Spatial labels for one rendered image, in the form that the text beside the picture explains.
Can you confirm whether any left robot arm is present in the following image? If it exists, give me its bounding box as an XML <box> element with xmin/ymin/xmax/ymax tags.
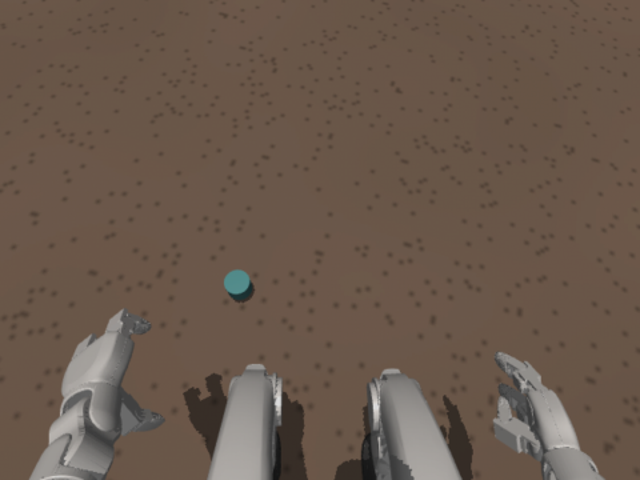
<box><xmin>29</xmin><ymin>382</ymin><xmax>123</xmax><ymax>480</ymax></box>

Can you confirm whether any left robot hand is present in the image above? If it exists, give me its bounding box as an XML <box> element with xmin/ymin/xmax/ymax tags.
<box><xmin>61</xmin><ymin>308</ymin><xmax>165</xmax><ymax>436</ymax></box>

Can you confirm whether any tin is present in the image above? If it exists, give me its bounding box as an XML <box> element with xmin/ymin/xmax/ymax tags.
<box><xmin>224</xmin><ymin>270</ymin><xmax>252</xmax><ymax>300</ymax></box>

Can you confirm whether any right robot hand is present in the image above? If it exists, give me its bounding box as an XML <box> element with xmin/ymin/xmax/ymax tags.
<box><xmin>493</xmin><ymin>352</ymin><xmax>581</xmax><ymax>463</ymax></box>

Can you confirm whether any right robot arm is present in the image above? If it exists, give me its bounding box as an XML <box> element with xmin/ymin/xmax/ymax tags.
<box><xmin>541</xmin><ymin>448</ymin><xmax>605</xmax><ymax>480</ymax></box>

